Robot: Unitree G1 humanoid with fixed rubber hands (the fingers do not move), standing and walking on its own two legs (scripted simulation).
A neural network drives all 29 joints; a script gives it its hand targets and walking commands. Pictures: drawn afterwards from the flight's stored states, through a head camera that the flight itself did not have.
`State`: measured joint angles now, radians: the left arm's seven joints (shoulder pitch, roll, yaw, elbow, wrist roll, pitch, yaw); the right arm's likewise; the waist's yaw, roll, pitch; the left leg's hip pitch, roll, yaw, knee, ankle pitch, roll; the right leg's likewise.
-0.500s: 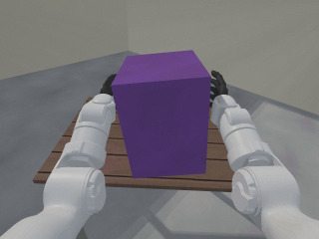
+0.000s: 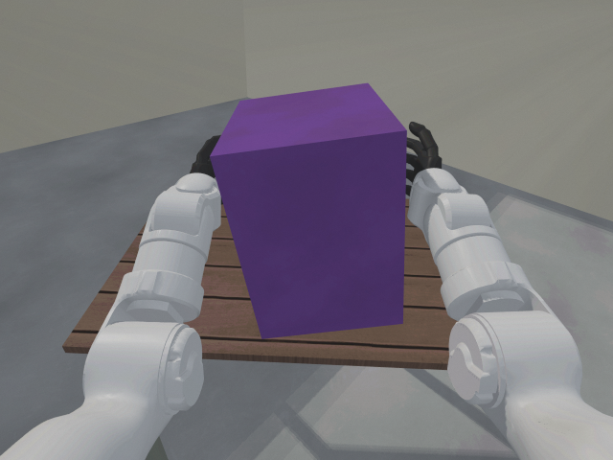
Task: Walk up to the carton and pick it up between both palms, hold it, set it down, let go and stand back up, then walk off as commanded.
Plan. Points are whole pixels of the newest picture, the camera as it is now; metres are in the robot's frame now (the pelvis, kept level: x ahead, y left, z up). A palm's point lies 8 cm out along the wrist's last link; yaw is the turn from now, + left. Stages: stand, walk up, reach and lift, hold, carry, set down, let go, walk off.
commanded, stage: reach and lift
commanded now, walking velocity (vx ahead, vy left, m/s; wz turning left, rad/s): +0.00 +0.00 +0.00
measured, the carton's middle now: (316, 205) +0.43 +0.02 +0.20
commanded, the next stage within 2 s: hold in 0.02 s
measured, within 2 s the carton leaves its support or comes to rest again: neither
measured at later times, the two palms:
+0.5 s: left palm (200, 181) +0.38 +0.17 +0.26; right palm (429, 170) +0.40 -0.11 +0.28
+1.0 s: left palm (200, 181) +0.38 +0.17 +0.26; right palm (433, 169) +0.39 -0.11 +0.29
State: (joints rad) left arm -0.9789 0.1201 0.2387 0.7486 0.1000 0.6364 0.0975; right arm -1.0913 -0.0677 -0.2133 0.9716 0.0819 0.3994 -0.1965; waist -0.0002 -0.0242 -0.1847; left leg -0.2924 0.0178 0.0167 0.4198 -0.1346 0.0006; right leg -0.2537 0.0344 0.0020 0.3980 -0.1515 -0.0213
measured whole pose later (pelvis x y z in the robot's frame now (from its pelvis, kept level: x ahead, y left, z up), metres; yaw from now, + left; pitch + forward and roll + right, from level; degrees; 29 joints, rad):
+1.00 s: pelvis -0.01 +0.00 +0.00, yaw +0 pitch +0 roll -1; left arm -0.98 0.12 0.22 0.63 0.10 0.77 0.09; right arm -1.10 -0.09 -0.19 0.85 0.13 0.54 -0.21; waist 0.00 -0.02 -0.18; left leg -0.29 0.02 0.01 0.42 -0.13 0.00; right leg -0.25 0.04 0.00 0.40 -0.14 -0.02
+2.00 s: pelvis -0.01 +0.00 +0.00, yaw +0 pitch +0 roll -1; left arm -0.98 0.12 0.22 0.60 0.10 0.78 0.09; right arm -1.10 -0.09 -0.19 0.82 0.14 0.56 -0.22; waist -0.01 -0.02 -0.19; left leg -0.29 0.02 0.01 0.42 -0.13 0.00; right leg -0.25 0.04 0.00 0.40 -0.14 -0.02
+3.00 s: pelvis -0.01 +0.00 +0.00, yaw +0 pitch +0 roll -1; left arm -0.98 0.12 0.22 0.60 0.10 0.78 0.09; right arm -1.10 -0.09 -0.19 0.82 0.14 0.56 -0.22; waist -0.01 -0.02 -0.19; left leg -0.29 0.02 0.01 0.42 -0.13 0.00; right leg -0.25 0.04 0.00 0.40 -0.14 -0.02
